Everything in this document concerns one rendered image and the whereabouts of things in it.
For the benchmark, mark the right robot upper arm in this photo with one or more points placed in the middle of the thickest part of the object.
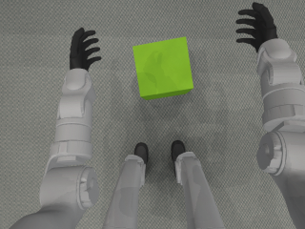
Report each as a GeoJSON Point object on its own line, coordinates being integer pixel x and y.
{"type": "Point", "coordinates": [282, 155]}

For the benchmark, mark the left robot thigh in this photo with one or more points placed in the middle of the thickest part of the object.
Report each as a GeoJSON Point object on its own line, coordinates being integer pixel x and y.
{"type": "Point", "coordinates": [122, 212]}

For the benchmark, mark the robot right hand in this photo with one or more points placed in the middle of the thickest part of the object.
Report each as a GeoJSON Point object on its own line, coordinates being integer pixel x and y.
{"type": "Point", "coordinates": [264, 27]}

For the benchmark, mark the right robot forearm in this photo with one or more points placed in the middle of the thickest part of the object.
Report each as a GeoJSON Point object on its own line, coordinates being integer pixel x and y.
{"type": "Point", "coordinates": [282, 87]}

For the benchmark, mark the left robot shin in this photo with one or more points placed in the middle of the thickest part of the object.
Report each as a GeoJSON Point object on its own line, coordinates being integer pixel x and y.
{"type": "Point", "coordinates": [132, 157]}

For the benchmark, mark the carton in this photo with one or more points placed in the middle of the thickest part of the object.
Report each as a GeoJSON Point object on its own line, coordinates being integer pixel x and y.
{"type": "Point", "coordinates": [163, 68]}

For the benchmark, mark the left robot forearm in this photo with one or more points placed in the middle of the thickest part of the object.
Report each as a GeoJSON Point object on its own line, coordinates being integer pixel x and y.
{"type": "Point", "coordinates": [73, 134]}

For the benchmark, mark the left robot upper arm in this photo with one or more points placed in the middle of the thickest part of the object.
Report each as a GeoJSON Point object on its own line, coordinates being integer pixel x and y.
{"type": "Point", "coordinates": [66, 193]}

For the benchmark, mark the robot left hand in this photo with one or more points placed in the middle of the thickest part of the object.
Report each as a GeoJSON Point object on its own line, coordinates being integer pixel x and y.
{"type": "Point", "coordinates": [78, 55]}

